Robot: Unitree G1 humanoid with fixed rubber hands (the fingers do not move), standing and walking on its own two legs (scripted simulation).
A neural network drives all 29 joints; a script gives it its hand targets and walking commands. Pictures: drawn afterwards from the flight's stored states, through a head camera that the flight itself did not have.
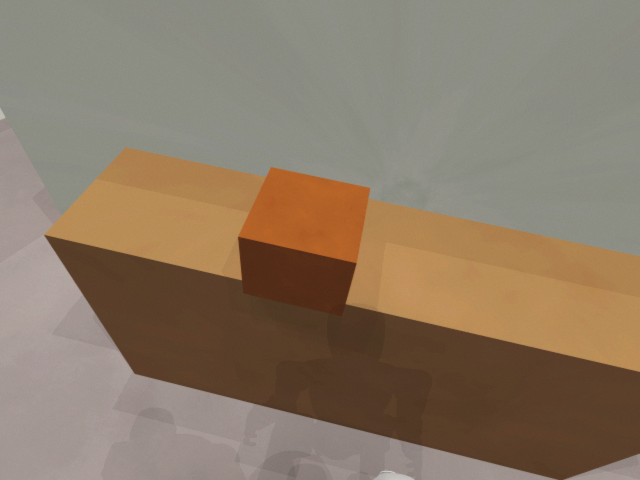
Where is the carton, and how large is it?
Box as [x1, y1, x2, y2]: [238, 167, 369, 315]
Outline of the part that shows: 271,167 238,236 243,292 341,315 356,263 369,188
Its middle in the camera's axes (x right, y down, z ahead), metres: -0.02 +0.01 +0.68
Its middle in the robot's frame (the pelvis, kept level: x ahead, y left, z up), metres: +0.51 +0.02 -0.05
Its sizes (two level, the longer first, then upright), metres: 0.179 0.171 0.152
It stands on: a pedestal, 0.66 m high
